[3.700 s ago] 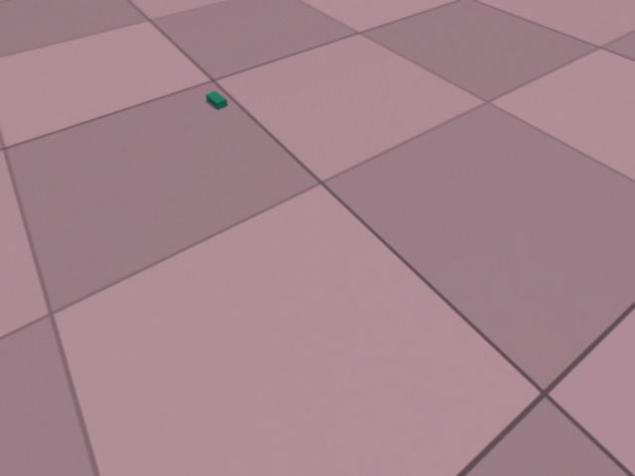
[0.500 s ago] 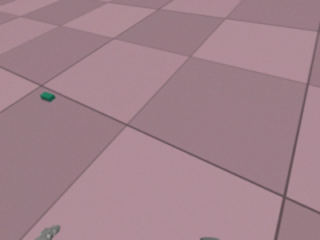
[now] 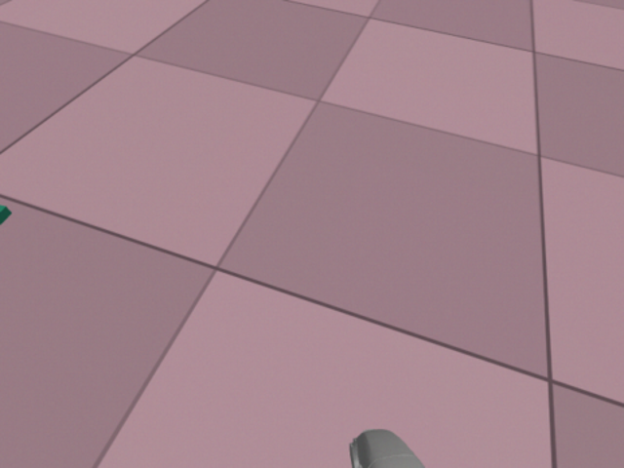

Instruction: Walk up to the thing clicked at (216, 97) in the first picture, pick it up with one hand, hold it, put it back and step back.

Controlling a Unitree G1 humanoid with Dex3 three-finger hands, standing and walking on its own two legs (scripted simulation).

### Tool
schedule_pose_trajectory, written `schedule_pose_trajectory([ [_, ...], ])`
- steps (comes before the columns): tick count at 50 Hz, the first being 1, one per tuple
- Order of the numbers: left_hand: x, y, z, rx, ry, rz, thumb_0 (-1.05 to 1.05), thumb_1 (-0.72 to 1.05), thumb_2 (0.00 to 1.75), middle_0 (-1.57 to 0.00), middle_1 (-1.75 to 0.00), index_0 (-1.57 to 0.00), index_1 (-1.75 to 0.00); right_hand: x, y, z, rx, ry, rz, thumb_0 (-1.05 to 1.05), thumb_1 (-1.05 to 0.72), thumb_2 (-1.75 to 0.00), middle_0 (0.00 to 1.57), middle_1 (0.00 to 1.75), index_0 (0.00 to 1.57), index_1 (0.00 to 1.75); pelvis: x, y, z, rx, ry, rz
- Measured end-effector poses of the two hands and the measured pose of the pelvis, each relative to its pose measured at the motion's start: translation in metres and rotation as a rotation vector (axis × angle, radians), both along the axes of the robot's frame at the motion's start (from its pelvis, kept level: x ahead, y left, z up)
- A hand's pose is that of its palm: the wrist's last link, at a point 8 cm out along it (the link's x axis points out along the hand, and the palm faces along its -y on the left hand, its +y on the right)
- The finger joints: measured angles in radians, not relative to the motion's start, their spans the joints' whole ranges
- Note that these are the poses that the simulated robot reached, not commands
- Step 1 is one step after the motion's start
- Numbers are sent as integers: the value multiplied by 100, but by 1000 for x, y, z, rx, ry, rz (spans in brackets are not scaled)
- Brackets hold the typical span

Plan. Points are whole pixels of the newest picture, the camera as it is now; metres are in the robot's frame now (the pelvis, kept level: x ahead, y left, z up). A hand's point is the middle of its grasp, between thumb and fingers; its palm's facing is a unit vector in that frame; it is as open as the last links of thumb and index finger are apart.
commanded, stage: walk up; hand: left
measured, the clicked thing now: out of the picture +1.23 +1.15 -0.74
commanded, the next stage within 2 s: none
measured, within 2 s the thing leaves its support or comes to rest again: neither
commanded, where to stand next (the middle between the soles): +0.79 +1.04 m, yaw -21 degrees
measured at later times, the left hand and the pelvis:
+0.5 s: hand out of the picture +0.27 +0.44 -0.10, palm faces -0.04 -0.83 -0.56, open 7.3 cm; pelvis +0.18 +0.15 +0.00, yaw -6 degrees
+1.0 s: hand out of the picture +0.48 +0.58 -0.14, palm faces -0.25 -0.82 -0.51, open 7.3 cm; pelvis +0.34 +0.32 -0.02, yaw -12 degrees
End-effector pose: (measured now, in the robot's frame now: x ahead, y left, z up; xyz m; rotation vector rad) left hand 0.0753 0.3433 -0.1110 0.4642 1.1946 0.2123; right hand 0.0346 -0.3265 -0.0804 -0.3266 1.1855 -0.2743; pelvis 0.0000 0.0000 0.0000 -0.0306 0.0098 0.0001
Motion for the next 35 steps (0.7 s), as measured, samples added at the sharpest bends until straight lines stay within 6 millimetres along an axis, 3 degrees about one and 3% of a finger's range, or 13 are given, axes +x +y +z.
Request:
schedule_pose_trajectory([
  [4, 50, 14, 12, -20, -9, -51, 1, 91, 90, -21, -30, -21, -30, -2, 30, 0, 12, 33, -60, 1, -90, -89, 21, 30, 20, 30, 33, 29, 8, 13, -1, -26],
  [8, 101, 28, 19, -8, -33, -84, 1, 91, 90, -21, -30, -21, -30, 6, 58, -14, 36, 62, -102, 1, -90, -89, 21, 30, 20, 30, 65, 53, 6, 30, -9, -53],
  [11, 141, 36, 21, 7, -65, -111, 1, 91, 90, -21, -30, -21, -30, 24, 77, -32, 65, 58, -125, 1, -90, -90, 20, 30, 20, 30, 90, 68, -2, 40, -21, -77],
  [14, 175, 45, 22, 26, -120, -114, 1, 91, 90, -21, -30, -21, -30, 54, 94, -55, 96, 42, -130, 1, -90, -90, 20, 30, 20, 30, 113, 82, -14, 20, -37, -95],
  [18, 191, 69, 34, 56, -200, -63, 1, 91, 90, -21, -30, -21, -30, 111, 125, -61, 137, 19, -54, 1, -91, -90, 20, 30, 20, 30, 135, 100, -12, 5, -50, -79],
  [25, 190, 135, 54, 115, -138, -32, 1, 90, 90, -21, -30, -21, -30, 207, 153, -41, 135, -121, 16, 1, -91, -89, 20, 30, 20, 30, 178, 149, -2, 9, -59, -100],
  [30, 205, 201, 46, 138, -62, -43, 1, 90, 90, -21, -30, -21, -30, 246, 180, -34, 77, -111, 25, 1, -91, -90, 20, 30, 20, 30, 210, 198, -9, -7, -40, -109],
  [35, 240, 277, 15, 163, 18, -52, 1, 90, 90, -21, -30, -21, -30, 264, 226, -35, 6, -69, -7, 0, -91, -90, 20, 30, 20, 30, 244, 251, -29, 22, -31, -130],
])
